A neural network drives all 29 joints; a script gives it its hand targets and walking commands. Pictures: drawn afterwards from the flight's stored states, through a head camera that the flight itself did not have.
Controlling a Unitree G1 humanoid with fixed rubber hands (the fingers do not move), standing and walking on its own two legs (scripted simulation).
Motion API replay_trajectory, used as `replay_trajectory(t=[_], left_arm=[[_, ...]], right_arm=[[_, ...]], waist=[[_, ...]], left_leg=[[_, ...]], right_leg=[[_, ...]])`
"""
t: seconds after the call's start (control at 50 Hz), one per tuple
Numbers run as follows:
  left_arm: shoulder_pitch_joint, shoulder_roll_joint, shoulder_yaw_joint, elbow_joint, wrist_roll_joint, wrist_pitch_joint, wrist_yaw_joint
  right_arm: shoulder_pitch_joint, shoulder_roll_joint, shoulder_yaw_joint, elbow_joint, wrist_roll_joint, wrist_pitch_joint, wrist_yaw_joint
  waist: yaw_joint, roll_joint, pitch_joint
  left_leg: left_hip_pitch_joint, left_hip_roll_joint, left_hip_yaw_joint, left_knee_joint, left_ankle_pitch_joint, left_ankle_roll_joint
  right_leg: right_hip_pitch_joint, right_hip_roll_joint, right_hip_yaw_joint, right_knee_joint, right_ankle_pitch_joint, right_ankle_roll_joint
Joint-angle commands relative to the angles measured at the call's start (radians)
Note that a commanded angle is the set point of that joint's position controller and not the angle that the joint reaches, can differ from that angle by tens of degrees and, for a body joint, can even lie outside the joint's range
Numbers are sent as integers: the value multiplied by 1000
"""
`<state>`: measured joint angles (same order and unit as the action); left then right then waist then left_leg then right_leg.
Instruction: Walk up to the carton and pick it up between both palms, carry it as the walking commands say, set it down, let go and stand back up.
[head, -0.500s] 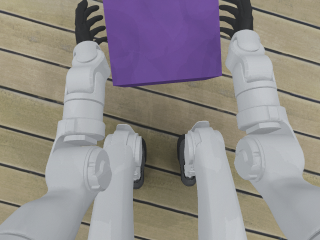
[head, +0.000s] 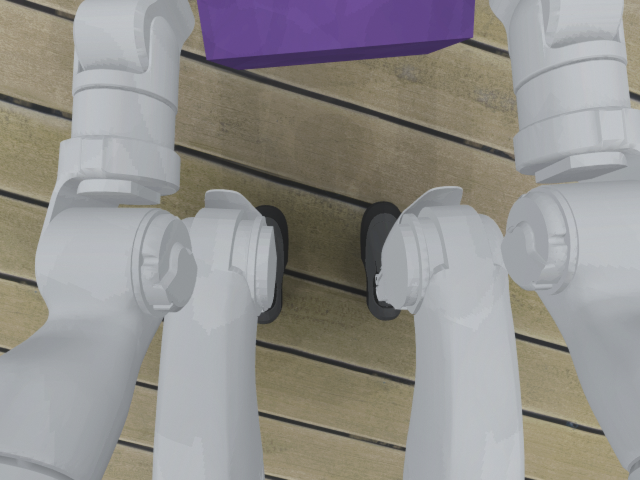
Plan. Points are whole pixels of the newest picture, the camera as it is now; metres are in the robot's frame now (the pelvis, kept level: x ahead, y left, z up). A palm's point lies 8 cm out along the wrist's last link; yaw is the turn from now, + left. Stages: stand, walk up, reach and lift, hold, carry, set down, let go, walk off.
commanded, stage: set down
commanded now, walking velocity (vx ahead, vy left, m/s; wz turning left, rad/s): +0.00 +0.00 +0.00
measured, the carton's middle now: out of the picture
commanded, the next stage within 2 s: none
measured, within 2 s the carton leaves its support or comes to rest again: rests again in 0.96 s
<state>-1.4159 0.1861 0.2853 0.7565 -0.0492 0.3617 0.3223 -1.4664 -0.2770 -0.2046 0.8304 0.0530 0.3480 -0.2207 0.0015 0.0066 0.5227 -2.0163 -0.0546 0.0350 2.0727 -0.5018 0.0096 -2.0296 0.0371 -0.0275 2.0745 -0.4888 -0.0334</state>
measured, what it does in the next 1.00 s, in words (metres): lowers itself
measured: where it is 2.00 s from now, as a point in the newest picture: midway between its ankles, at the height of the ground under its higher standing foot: (324, 282)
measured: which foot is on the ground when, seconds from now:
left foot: down 0.00-1.00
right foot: down 0.00-1.00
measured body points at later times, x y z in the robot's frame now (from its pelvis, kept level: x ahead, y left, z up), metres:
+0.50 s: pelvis +0.02 +0.00 -0.05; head +0.40 -0.01 +0.19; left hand +0.60 +0.15 -0.21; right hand +0.60 -0.17 -0.21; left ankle +0.15 +0.11 -0.37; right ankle +0.15 -0.10 -0.37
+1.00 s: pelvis +0.04 +0.00 -0.07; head +0.41 -0.01 +0.18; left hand +0.59 +0.16 -0.24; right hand +0.60 -0.16 -0.24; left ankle +0.15 +0.11 -0.37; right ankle +0.15 -0.10 -0.37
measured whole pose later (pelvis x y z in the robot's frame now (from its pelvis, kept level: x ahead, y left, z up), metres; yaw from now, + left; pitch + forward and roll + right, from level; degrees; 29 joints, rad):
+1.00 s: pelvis +0.04 +0.00 -0.07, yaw +1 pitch +28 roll +1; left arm -1.49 0.32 0.10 1.11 -0.26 0.18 0.18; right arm -1.52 -0.36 0.00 1.10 0.21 0.20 -0.15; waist 0.00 0.03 0.52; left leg -2.20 -0.06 0.05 2.33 -0.62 0.01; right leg -2.21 0.02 -0.05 2.33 -0.61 -0.05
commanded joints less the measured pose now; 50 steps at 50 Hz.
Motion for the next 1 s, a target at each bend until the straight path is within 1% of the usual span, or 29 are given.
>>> replay_trajectory(t=[0.0, 0.02, 0.04, 0.06, 0.1, 0.12, 0.16, 0.2, 0.22, 0.24, 0.26, 0.28, 0.3, 0.32, 0.34, 0.36, 0.42, 0.46, 0.48, 0.5, 0.54, 0.56, 0.58, 0.66, 0.78, 0.8, 0.82, 0.9, 0.98], left_arm=[[-749, -962, -465, -131, -144, -52, -440], [-760, -967, -467, -151, -146, -58, -446], [-768, -959, -457, -139, -142, -61, -447], [-793, -955, -470, -155, -151, -67, -447], [-802, -948, -475, -180, -168, -75, -442], [-793, -967, -471, -174, -178, -79, -439], [-810, -979, -482, -197, -218, -89, -433], [-770, -991, -478, -122, -222, -89, -433], [-771, -991, -479, -124, -227, -93, -434], [-797, -985, -487, -156, -240, -100, -433], [-806, -981, -482, -150, -244, -104, -432], [-811, -970, -482, -142, -248, -110, -431], [-796, -958, -478, -138, -248, -115, -432], [-792, -950, -469, -125, -244, -117, -434], [-774, -949, -463, -112, -235, -120, -436], [-758, -955, -460, -90, -231, -122, -438], [-753, -936, -441, -74, -221, -131, -438], [-746, -932, -436, -67, -235, -142, -435], [-767, -931, -437, -84, -242, -150, -434], [-771, -920, -438, -90, -247, -159, -433], [-755, -905, -420, -51, -240, -171, -434], [-751, -891, -419, -50, -241, -176, -434], [-750, -889, -413, -44, -240, -180, -434], [-742, -887, -416, -50, -248, -194, -426], [-729, -858, -422, -36, -276, -212, -417], [-729, -858, -425, -28, -278, -214, -417], [-730, -857, -428, -17, -280, -217, -417], [-738, -846, -437, -7, -290, -229, -412], [-760, -823, -432, -7, -295, -244, -402]], right_arm=[[-694, 963, 380, -128, 126, -58, 401], [-688, 961, 381, -133, 126, -61, 407], [-693, 974, 375, -119, 129, -64, 414], [-685, 969, 377, -110, 130, -66, 417], [-712, 950, 394, -152, 151, -74, 420], [-742, 946, 404, -186, 163, -81, 420], [-786, 917, 422, -238, 177, -92, 413], [-802, 883, 428, -248, 171, -104, 406], [-805, 882, 434, -267, 181, -111, 403], [-793, 892, 436, -266, 190, -114, 400], [-802, 894, 430, -261, 193, -115, 399], [-779, 892, 425, -229, 187, -113, 400], [-766, 900, 430, -212, 189, -110, 402], [-746, 899, 421, -178, 177, -107, 406], [-724, 914, 419, -163, 175, -110, 410], [-720, 908, 420, -164, 172, -113, 414], [-744, 903, 428, -173, 193, -124, 418], [-767, 889, 439, -186, 201, -134, 416], [-768, 882, 435, -178, 207, -139, 412], [-767, 883, 434, -181, 214, -147, 407], [-747, 865, 424, -137, 204, -157, 405], [-742, 871, 425, -136, 210, -162, 404], [-741, 854, 423, -137, 212, -169, 401], [-737, 841, 420, -116, 228, -185, 390], [-697, 833, 434, -91, 233, -199, 371], [-698, 832, 433, -91, 233, -202, 368], [-696, 834, 433, -81, 235, -204, 367], [-689, 821, 425, -59, 240, -213, 362], [-722, 812, 431, -66, 257, -225, 358]], waist=[[4, -42, -1975], [2, -28, -1998], [16, -19, -1993], [3, -13, -2009], [8, 3, -2060], [10, -11, -2086], [-18, -24, -2140], [-32, -40, -2107], [-27, -45, -2119], [-37, -48, -2147], [-29, -45, -2147], [-40, -43, -2117], [-32, -44, -2090], [-37, -47, -2047], [-21, -45, -2017], [-24, -43, -1992], [9, -34, -1974], [11, -48, -1948], [-2, -45, -1927], [10, -40, -1913], [0, -51, -1820], [8, -52, -1805], [3, -49, -1787], [2, -32, -1756], [-9, -56, -1706], [-16, -55, -1693], [-6, -48, -1682], [-22, -36, -1639], [-2, -33, -1620]], left_leg=[[549, -70, 36, -187, 110, -5], [570, -69, 39, -174, 136, -8], [575, -70, 38, -171, 144, -7], [588, -66, 36, -164, 156, -11], [629, -67, 34, -145, 214, -12], [639, -67, 38, -132, 236, -12], [664, -70, 31, -112, 290, -12], [630, -71, 28, -103, 270, -9], [618, -71, 30, -92, 275, -8], [632, -71, 31, -81, 299, -8], [638, -73, 32, -75, 307, -4], [626, -71, 28, -67, 308, -4], [619, -73, 30, -64, 312, -2], [590, -72, 35, -57, 297, -2], [566, -74, 39, -51, 291, -2], [561, -73, 39, -47, 293, -3], [565, -71, 46, -21, 312, 2], [550, -71, 37, -5, 335, 5], [543, -69, 34, 3, 339, 2], [521, -73, 39, 14, 350, 3], [489, -71, 32, 25, 348, 5], [484, -73, 32, 30, 349, 8], [472, -71, 37, 36, 353, 6], [491, -72, 28, 52, 383, 5], [455, -76, 24, 77, 394, 1], [446, -76, 21, 76, 380, 2], [450, -78, 21, 77, 389, 1], [458, -76, 14, 83, 388, -1], [462, -76, 7, 91, 398, 1]], right_leg=[[693, 66, 18, -213, 116, 1], [695, 69, 13, -196, 141, 1], [678, 67, 11, -188, 143, 1], [670, 65, 3, -171, 158, -1], [667, 64, 0, -148, 204, 0], [681, 65, -2, -146, 218, 1], [707, 62, -5, -123, 277, 2], [708, 59, -12, -113, 275, 1], [720, 59, -13, -102, 288, 1], [733, 61, -16, -92, 317, 2], [720, 60, -19, -81, 318, 2], [704, 62, -14, -77, 321, 1], [700, 59, -12, -70, 329, 3], [694, 61, -7, -68, 319, -2], [681, 59, -4, -61, 319, -2], [669, 59, -8, -56, 318, -1], [640, 58, -6, -32, 325, -1], [639, 57, -3, -12, 348, 1], [637, 58, 0, -8, 357, 0], [637, 59, 7, 0, 378, -3], [611, 57, 12, 8, 383, -4], [606, 60, 15, 12, 385, -4], [613, 62, 20, 14, 398, -8], [596, 64, 19, 32, 413, -6], [639, 65, 33, 47, 449, -6], [634, 66, 29, 52, 435, -4], [632, 65, 33, 53, 436, -4], [587, 67, 31, 58, 417, -6], [573, 66, 37, 69, 405, -6]])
